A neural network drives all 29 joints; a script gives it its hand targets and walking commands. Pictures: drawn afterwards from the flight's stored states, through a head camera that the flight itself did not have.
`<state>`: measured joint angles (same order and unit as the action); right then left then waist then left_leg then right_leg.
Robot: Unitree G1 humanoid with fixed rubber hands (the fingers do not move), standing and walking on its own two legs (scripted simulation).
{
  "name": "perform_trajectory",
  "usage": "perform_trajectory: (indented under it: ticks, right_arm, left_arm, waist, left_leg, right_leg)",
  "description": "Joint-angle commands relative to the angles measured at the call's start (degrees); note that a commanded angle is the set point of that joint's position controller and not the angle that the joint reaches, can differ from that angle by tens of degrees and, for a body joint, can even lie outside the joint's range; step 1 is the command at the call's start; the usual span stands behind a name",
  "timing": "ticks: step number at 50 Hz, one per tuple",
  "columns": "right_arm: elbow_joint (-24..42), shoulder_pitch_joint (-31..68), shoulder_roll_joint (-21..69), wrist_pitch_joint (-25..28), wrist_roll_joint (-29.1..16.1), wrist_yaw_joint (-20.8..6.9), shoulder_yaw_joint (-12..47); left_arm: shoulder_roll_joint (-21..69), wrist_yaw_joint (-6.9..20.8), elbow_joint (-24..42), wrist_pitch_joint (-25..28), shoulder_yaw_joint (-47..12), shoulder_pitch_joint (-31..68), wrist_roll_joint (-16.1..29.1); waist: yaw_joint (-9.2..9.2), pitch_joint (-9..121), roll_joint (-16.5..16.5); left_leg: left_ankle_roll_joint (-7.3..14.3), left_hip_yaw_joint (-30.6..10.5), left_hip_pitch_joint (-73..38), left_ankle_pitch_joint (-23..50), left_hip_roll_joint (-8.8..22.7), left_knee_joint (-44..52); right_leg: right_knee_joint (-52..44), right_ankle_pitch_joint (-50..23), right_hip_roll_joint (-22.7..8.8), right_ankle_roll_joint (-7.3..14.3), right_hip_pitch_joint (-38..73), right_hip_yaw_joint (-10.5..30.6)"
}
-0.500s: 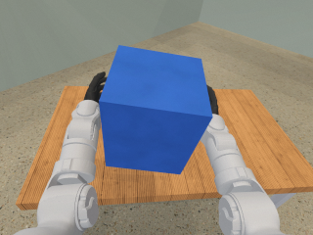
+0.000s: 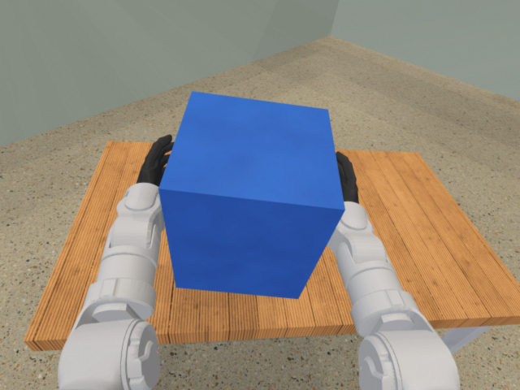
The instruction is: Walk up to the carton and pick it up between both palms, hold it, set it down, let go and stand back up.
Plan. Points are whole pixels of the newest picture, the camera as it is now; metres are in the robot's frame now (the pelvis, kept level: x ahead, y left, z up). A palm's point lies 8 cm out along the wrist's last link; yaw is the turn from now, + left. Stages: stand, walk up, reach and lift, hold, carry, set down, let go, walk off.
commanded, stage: set down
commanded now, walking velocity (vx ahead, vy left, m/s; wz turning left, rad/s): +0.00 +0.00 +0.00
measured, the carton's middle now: (248, 202) +0.39 +0.03 +0.12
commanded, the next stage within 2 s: none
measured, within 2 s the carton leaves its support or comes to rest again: neither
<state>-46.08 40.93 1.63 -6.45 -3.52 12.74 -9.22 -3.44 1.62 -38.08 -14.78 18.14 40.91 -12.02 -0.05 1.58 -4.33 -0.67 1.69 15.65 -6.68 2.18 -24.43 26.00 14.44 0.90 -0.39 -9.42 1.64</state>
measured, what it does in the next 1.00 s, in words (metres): stands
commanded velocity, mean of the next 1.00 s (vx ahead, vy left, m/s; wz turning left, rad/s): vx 0.00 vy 0.00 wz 0.00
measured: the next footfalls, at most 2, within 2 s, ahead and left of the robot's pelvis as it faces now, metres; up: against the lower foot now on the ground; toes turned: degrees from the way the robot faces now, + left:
none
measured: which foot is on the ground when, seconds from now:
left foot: down 0.00-1.00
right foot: down 0.00-1.00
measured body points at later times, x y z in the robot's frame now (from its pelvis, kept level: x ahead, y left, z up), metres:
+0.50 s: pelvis +0.01 +0.00 +0.00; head +0.00 +0.04 +0.45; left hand +0.43 +0.18 +0.11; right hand +0.41 -0.13 +0.11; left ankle +0.07 +0.13 -0.74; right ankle +0.00 -0.12 -0.74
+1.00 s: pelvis +0.02 +0.00 +0.00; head +0.04 +0.04 +0.45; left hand +0.45 +0.18 +0.08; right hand +0.41 -0.13 +0.07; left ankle +0.07 +0.13 -0.74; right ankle +0.00 -0.12 -0.74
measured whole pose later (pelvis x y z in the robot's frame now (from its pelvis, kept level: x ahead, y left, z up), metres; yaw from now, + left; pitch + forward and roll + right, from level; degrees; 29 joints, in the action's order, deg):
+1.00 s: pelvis +0.02 +0.00 +0.00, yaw +0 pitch +0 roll +0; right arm -50.4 36.7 8.4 6.0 11.3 12.8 -23.0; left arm -5.8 5.1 -57.8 0.6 19.8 46.8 -15.6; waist -0.3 -1.4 -5.3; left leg -0.3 1.7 16.3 -8.2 1.5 -24.4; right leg 24.9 15.4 0.2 -0.8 -9.4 1.6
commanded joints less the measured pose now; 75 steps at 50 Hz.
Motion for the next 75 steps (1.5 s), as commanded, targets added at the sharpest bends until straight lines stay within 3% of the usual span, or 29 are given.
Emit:
perform_trajectory:
  ticks: [1,6,10,16,30,37,38,39,41,43,46,51,52,55,57,63,69,72,75]
  right_arm:
    - [11.87,44.59,36.81,6.18,10.48,-7.07,11.86]
    - [9.49,45.66,37.71,7.67,12.12,-7.35,8.51]
    - [9.86,46.7,38.57,9.22,12.68,-7.78,9.19]
    - [8.92,44.65,38.23,9.89,14.98,-7.36,6.73]
    - [7.84,41.72,41.02,14.44,19.41,-7.15,6.44]
    - [7.32,40.93,40.32,16.57,21.63,-6.77,4.65]
    - [6.18,39.63,40.44,16.53,22.5,-6.77,3.91]
    - [5.82,39.71,40.62,16.99,22.52,-6.85,3.43]
    - [5.51,39.78,40.29,17.32,23.55,-6.9,2.53]
    - [4.72,39.18,40.04,18.2,24.08,-6.82,1.46]
    - [4.35,39.35,40.97,19.89,24.69,-6.97,1.33]
    - [2.54,37.92,40.37,21.32,27.29,-6.99,-2.06]
    - [1.96,37.1,41.24,21.65,27.31,-7.08,-1.22]
    - [1.88,37.48,40.83,23.14,28.31,-7.07,-2.97]
    - [1.85,38.28,40.75,24.02,29.03,-7.23,-2.87]
    - [0.64,36.37,41.93,25.94,31.09,-7.05,-3.98]
    - [-1.6,35.27,41.76,27.39,33.27,-6.98,-6.37]
    - [-2.73,33.81,42.75,28.06,33.5,-6.91,-5.98]
    - [-2.34,34.61,41.99,28.84,34.11,-6.7,-6.91]
  left_arm:
    - [34.71,10.47,1.95,5.88,-20.83,46.07,3.59]
    - [34.85,11.13,-2.13,7.62,-18.93,48.6,2.61]
    - [35.82,10.85,-3.68,9.31,-17.54,47.4,1.81]
    - [34.59,12.12,-9.02,9.69,-13.0,43.7,-1.34]
    - [34.45,12.67,-10.48,15.22,-12.62,44.6,-2.16]
    - [33.09,13.39,-14.35,16.14,-9.85,42.74,-4.14]
    - [32.43,13.55,-15.17,16.31,-9.24,42.91,-4.57]
    - [32.41,13.41,-14.67,16.74,-9.86,43.46,-4.43]
    - [31.15,13.64,-16.24,16.93,-8.34,42.88,-5.29]
    - [32.41,13.53,-16.74,17.21,-8.78,42.8,-5.27]
    - [33.02,13.15,-16.36,19.02,-9.4,44.07,-5.12]
    - [31.5,13.6,-19.57,19.7,-7.12,43.5,-6.82]
    - [31.6,13.36,-19.41,20.19,-6.85,42.6,-6.8]
    - [31.7,13.32,-20.62,20.9,-6.47,42.97,-7.35]
    - [31.31,13.21,-21.33,21.87,-5.43,43.33,-8.3]
    - [30.6,13.05,-23.73,23.64,-3.92,40.71,-8.97]
    - [29.4,12.69,-25.38,25.13,-3.04,41.26,-9.9]
    - [29.47,12.52,-25.48,25.89,-3.09,41.16,-9.75]
    - [28.92,12.55,-26.5,26.25,-2.33,41.28,-10.28]
  waist:
    - [-5.73,27.01,3.98]
    - [-5.93,26.93,4.82]
    - [-4.53,29.61,4.9]
    - [-4.68,26.49,2.83]
    - [-5.06,32.79,3.24]
    - [-3.9,29.99,2.8]
    - [-4.43,28.74,1.76]
    - [-4.57,30.12,3.12]
    - [-4.27,28.38,2.15]
    - [-5.15,28.2,2.67]
    - [-5.03,31.22,3.74]
    - [-5.0,28.48,3.68]
    - [-4.35,29.6,3.23]
    - [-4.83,30.24,4.37]
    - [-4.15,30.39,4.43]
    - [-3.57,30.15,2.71]
    - [-4.55,29.76,3.18]
    - [-3.75,30.89,3.31]
    - [-4.25,32.49,3.16]
  left_leg:
    - [0.5,3.33,-19.34,-2.46,-4.41,7.26]
    - [0.26,3.83,-17.92,-3.96,-4.04,7.87]
    - [0.4,4.14,-17.13,-0.91,-4.09,6.99]
    - [0.81,4.41,-15.93,-1.65,-4.01,6.92]
    - [0.4,4.87,-12.09,3.56,-4.18,5.23]
    - [0.52,5.07,-10.13,1.83,-4.04,5.24]
    - [0.7,4.9,-9.98,1.39,-3.84,5.49]
    - [0.33,5.1,-10.06,2.47,-3.83,5.19]
    - [0.63,5.27,-9.45,1.79,-3.84,5.44]
    - [0.3,5.1,-10.56,2.79,-3.73,5.04]
    - [-0.39,5.33,-10.53,5.28,-3.5,4.1]
    - [-0.4,5.77,-9.58,3.22,-3.21,4.24]
    - [-0.28,5.99,-9.08,4.42,-3.37,3.84]
    - [-0.67,5.88,-8.93,5.08,-3.07,3.69]
    - [-0.71,6.22,-7.99,4.32,-3.07,3.63]
    - [-0.43,6.5,-5.58,5.05,-3.1,3.24]
    - [-0.74,6.89,-4.45,4.92,-2.79,2.73]
    - [-0.79,6.78,-4.5,6.4,-2.56,2.84]
    - [-0.87,6.52,-4.04,7.67,-2.5,2.07]
  right_leg:
    - [-11.18,-11.46,-0.02,-3.73,6.7,-1.96]
    - [-10.92,-9.04,-0.04,-3.46,6.14,-2.12]
    - [-9.72,-13.79,-0.12,-3.67,7.59,-1.81]
    - [-9.39,-15.37,-0.25,-4.13,8.59,-1.77]
    - [-6.85,-26.33,-1.16,-4.92,11.72,-1.79]
    - [-6.54,-26.01,-1.44,-4.85,12.06,-1.78]
    - [-6.58,-25.76,-1.56,-5.1,11.5,-2.12]
    - [-6.25,-26.33,-1.47,-4.88,11.45,-2.21]
    - [-6.38,-26.3,-1.66,-5.07,11.32,-2.23]
    - [-6.48,-26.02,-1.39,-4.78,9.99,-2.64]
    - [-5.95,-26.71,-1.15,-4.37,9.76,-3.08]
    - [-6.44,-23.4,-1.06,-4.12,7.89,-3.69]
    - [-6.17,-26.0,-1.26,-4.17,9.36,-3.22]
    - [-5.64,-26.28,-1.07,-3.95,8.72,-3.86]
    - [-5.68,-25.47,-1.25,-4.02,8.63,-3.62]
    - [-5.27,-29.61,-1.6,-4.2,9.2,-3.81]
    - [-5.39,-29.05,-1.46,-4.13,7.17,-4.47]
    - [-4.89,-29.83,-1.49,-4.08,7.95,-4.76]
    - [-4.75,-32.2,-1.68,-4.07,7.77,-4.71]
